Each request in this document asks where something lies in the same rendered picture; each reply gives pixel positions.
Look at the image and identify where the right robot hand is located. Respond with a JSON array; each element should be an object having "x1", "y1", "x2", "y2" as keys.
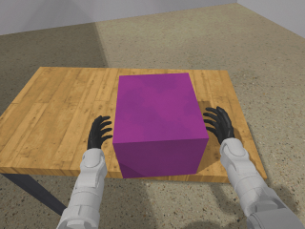
[{"x1": 203, "y1": 106, "x2": 235, "y2": 145}]

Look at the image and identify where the carton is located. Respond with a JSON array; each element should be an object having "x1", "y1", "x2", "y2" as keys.
[{"x1": 112, "y1": 73, "x2": 209, "y2": 178}]

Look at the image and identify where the left robot forearm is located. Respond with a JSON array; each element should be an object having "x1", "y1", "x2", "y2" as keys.
[{"x1": 56, "y1": 148, "x2": 108, "y2": 229}]

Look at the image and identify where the left robot hand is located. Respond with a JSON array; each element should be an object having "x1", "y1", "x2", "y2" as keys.
[{"x1": 87, "y1": 115, "x2": 112, "y2": 150}]

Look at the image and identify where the right robot forearm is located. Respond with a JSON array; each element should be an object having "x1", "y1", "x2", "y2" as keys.
[{"x1": 219, "y1": 137, "x2": 305, "y2": 229}]

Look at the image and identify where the robot right upper arm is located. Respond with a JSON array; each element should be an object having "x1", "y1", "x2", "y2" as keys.
[{"x1": 246, "y1": 208, "x2": 303, "y2": 229}]

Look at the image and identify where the table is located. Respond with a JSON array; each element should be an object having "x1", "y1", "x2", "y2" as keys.
[{"x1": 0, "y1": 67, "x2": 267, "y2": 216}]

